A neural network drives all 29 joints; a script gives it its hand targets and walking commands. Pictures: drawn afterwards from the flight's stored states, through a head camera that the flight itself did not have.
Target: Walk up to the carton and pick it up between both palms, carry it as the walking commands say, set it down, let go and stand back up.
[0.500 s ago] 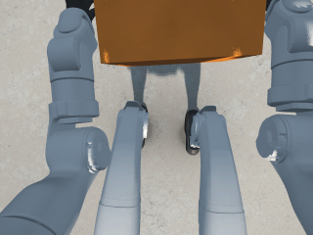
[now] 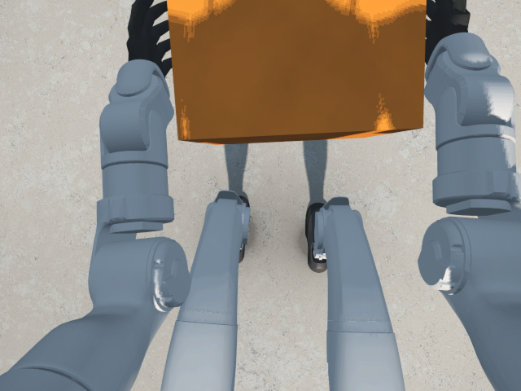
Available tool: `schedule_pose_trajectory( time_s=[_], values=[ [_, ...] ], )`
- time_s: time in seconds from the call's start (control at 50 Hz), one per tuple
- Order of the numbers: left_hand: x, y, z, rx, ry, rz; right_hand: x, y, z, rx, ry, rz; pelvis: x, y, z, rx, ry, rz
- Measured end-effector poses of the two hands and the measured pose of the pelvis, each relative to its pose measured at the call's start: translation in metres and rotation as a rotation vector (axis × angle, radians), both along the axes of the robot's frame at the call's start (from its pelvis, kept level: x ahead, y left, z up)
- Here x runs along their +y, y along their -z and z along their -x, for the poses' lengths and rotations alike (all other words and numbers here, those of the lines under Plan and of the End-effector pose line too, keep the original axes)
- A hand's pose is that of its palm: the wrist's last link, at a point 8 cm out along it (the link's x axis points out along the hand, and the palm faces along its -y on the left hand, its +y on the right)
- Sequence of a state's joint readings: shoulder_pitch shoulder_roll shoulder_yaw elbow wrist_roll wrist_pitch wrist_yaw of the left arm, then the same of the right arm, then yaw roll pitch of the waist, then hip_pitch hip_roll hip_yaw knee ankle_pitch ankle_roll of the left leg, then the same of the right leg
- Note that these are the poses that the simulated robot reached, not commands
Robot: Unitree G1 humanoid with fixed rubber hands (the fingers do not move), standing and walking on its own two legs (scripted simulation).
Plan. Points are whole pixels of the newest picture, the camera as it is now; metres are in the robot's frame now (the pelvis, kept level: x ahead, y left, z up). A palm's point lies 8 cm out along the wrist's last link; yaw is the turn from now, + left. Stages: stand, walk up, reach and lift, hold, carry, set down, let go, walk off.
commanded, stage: reach and lift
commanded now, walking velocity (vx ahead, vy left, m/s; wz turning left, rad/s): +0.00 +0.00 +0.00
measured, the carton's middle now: (289, 55) +0.52 +0.01 -0.12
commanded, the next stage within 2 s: none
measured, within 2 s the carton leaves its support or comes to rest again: neither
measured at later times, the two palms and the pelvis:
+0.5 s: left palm (127, 68) +0.45 +0.18 +0.00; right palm (486, 31) +0.49 -0.17 +0.01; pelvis +0.01 -0.01 +0.06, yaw +0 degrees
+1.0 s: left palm (43, 35) +0.43 +0.18 +0.12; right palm out of the picture +0.46 -0.17 +0.12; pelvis +0.08 +0.01 +0.12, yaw +0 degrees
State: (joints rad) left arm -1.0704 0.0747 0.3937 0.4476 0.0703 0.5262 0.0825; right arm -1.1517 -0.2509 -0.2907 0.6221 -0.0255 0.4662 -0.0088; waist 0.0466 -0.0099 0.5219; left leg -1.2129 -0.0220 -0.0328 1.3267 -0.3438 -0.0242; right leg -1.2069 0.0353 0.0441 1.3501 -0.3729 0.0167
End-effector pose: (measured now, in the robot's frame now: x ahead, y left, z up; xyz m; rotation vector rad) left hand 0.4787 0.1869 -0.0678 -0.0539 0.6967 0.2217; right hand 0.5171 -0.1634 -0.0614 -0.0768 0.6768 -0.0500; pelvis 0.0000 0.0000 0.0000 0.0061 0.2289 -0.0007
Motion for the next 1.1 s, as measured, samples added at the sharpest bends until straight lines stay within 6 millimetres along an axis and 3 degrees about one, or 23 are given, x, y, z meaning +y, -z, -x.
schedule_pose_trajectory(
  time_s=[0.72, 0.9, 1.1],
  values=[
    [-0.003, -0.103, 0.042, 0.01, -0.011, 0.0, -0.002, -0.104, 0.038, 0.011, -0.02, 0.015, -0.003, -0.086, -0.024, -0.131, -0.005, 0.003],
    [-0.001, -0.152, 0.051, 0.047, 0.001, 0.007, -0.002, -0.151, 0.053, 0.05, -0.011, 0.017, 0.003, -0.106, -0.057, -0.02, -0.007, 0.01],
    [-0.007, -0.205, 0.044, 0.016, 0.014, -0.004, -0.008, -0.201, 0.05, 0.022, -0.002, 0.004, 0.008, -0.128, -0.093, -0.08, 0.009, 0.002]
  ],
)
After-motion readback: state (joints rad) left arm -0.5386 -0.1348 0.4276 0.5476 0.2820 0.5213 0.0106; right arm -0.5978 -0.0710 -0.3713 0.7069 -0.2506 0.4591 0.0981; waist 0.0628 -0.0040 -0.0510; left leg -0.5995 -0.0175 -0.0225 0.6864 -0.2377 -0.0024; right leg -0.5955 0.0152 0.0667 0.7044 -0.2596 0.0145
